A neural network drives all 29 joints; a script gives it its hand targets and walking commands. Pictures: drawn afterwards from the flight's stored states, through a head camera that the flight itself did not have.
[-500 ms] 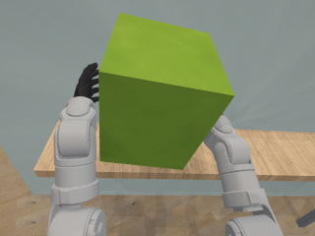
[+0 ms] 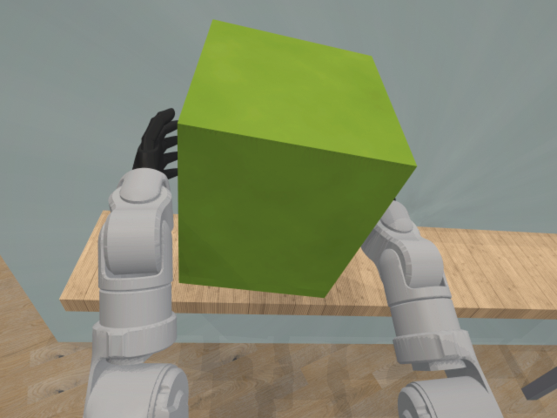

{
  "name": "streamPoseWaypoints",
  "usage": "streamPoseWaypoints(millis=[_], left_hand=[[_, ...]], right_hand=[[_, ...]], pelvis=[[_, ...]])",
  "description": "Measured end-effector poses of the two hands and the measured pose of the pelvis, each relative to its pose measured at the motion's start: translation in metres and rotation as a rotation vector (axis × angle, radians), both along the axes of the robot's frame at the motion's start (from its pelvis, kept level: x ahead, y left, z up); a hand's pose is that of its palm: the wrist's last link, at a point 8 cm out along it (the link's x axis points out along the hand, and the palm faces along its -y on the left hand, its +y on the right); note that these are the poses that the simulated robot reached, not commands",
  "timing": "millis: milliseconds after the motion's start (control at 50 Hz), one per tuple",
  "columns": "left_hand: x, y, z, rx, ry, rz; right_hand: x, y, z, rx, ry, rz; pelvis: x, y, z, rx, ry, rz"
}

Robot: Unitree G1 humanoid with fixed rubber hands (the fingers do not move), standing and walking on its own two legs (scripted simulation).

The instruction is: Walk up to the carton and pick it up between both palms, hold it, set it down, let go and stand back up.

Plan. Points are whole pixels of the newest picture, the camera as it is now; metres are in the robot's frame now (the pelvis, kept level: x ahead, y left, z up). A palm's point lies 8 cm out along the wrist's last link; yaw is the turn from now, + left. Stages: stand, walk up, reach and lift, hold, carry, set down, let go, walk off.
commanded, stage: hold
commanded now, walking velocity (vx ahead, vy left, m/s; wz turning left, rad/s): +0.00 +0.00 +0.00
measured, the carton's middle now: (273, 171) +0.38 +0.01 +0.22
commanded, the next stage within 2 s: none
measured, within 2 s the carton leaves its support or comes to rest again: neither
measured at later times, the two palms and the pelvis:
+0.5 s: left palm (155, 170) +0.36 +0.16 +0.22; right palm (378, 197) +0.36 -0.13 +0.20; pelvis +0.01 +0.00 +0.00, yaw +0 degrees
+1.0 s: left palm (151, 173) +0.35 +0.16 +0.22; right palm (376, 201) +0.36 -0.13 +0.20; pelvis +0.00 +0.00 +0.00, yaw +0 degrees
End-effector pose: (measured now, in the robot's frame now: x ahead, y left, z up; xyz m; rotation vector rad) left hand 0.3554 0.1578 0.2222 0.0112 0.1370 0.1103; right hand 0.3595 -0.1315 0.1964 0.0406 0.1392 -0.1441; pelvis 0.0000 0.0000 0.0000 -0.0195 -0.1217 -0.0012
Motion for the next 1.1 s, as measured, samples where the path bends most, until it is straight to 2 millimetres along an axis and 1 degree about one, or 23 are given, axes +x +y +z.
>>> streamPoseWaypoints(millis=[260, 480, 600, 780, 1100], left_hand=[[0.0029, -0.0002, -0.0012, -0.011, 0.009, -0.003], [0.0063, -0.0018, -0.0007, -0.011, 0.002, -0.008], [0.0000, -0.0002, 0.0006, -0.004, -0.014, -0.002], [-0.0023, 0.0019, -0.0004, 0.001, -0.003, 0.001], [-0.0007, -0.0004, 0.0004, -0.001, -0.001, -0.002]], right_hand=[[0.0020, -0.0004, 0.0005, 0.007, 0.008, -0.005], [0.0048, -0.0023, 0.0032, 0.009, 0.001, -0.010], [0.0014, -0.0006, 0.0025, 0.002, -0.013, 0.000], [-0.0006, 0.0020, -0.0027, 0.005, -0.003, 0.002], [-0.0003, -0.0004, 0.0002, -0.001, 0.000, -0.003]], pelvis=[[0.0004, -0.0002, -0.0002, 0.001, -0.003, 0.000], [0.0057, -0.0007, 0.0004, 0.001, 0.000, -0.002], [0.0085, 0.0004, 0.0009, 0.001, -0.005, 0.002], [0.0058, 0.0014, 0.0004, 0.000, -0.014, 0.001], [0.0003, 0.0002, 0.0000, 0.000, -0.006, -0.002]])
